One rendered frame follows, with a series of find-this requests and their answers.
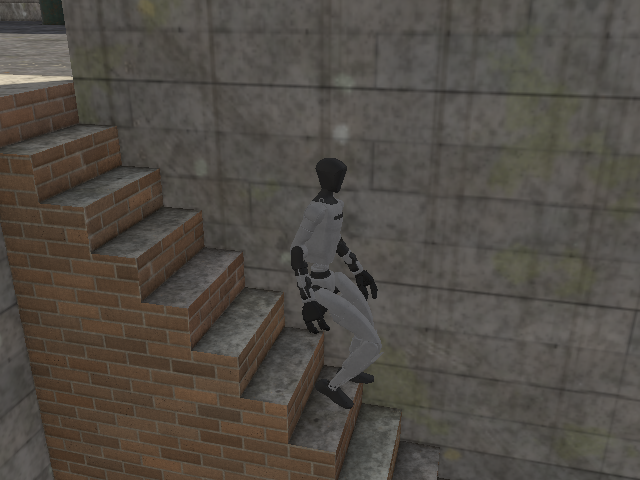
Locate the robot right forearm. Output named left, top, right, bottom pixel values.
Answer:
left=291, top=246, right=316, bottom=303

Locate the robot left hand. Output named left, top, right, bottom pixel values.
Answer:
left=355, top=270, right=378, bottom=301

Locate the robot head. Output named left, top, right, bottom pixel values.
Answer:
left=312, top=158, right=347, bottom=205

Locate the robot right upper arm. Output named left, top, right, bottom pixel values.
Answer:
left=290, top=203, right=327, bottom=259

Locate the right robot thigh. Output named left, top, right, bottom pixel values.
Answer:
left=313, top=288, right=382, bottom=356

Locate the robot right hand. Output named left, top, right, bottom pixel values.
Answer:
left=302, top=301, right=330, bottom=334

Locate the robot left forearm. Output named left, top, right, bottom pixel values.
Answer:
left=336, top=237, right=363, bottom=275

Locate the robot left upper arm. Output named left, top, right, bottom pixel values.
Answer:
left=335, top=198, right=344, bottom=243

